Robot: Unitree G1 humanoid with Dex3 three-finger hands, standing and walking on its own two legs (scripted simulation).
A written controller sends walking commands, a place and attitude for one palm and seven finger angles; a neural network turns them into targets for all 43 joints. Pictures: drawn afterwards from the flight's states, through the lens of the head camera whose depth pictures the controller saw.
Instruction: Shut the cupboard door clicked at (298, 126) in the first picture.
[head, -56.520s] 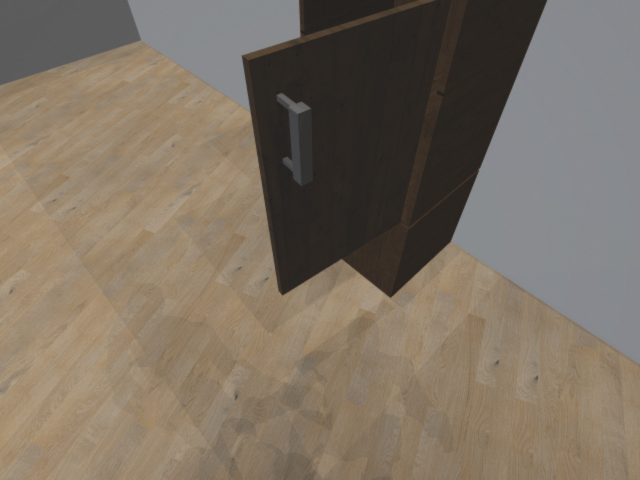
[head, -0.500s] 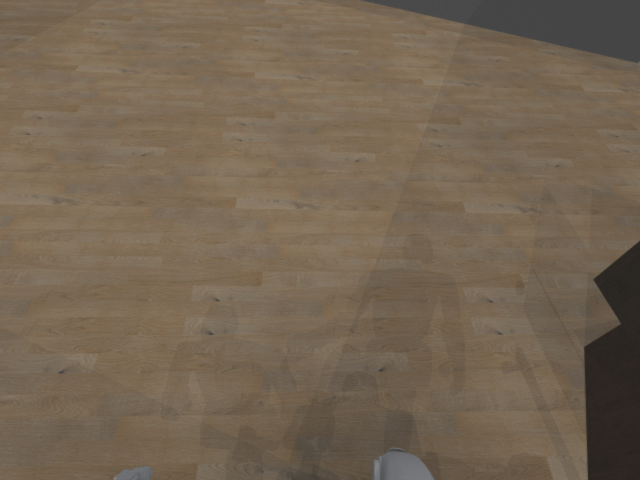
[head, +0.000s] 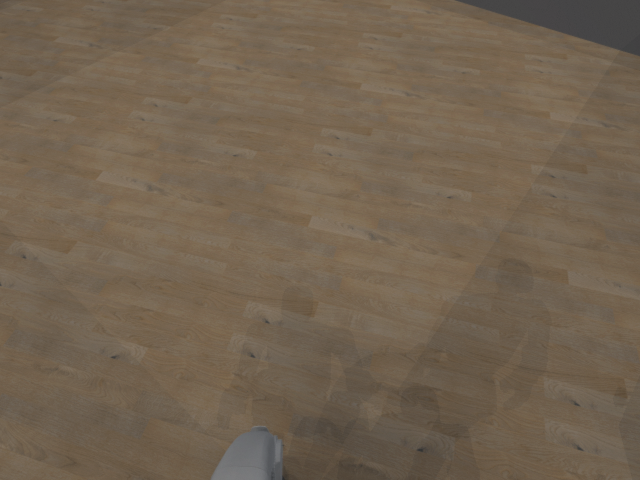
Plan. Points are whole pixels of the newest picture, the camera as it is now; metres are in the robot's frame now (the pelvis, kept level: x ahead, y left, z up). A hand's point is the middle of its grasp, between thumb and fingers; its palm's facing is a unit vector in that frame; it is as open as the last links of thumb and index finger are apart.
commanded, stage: walk to a spot facing it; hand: left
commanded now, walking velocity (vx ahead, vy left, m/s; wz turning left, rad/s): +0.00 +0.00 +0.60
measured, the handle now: out of the picture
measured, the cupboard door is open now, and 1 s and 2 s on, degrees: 29 29 29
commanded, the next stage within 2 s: turn to face it in 0.08 s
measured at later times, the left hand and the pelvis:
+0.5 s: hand (171, 459) +0.16 +0.23 -0.18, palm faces +0.08 -0.98 -0.18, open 7.4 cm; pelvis +0.12 +0.04 -0.01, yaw +1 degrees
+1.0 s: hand (174, 372) +0.29 +0.26 -0.19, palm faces -0.22 -0.95 -0.22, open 7.4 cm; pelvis +0.17 +0.07 -0.01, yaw -17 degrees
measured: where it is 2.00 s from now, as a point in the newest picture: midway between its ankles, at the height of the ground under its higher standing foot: (300, 477)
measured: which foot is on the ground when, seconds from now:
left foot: up 0.00-0.14, down 0.16-0.62, up 0.64-0.90, down 0.92-1.00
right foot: down 0.00-0.14, up 0.16-0.58, down 0.60-0.92, up 0.94-1.00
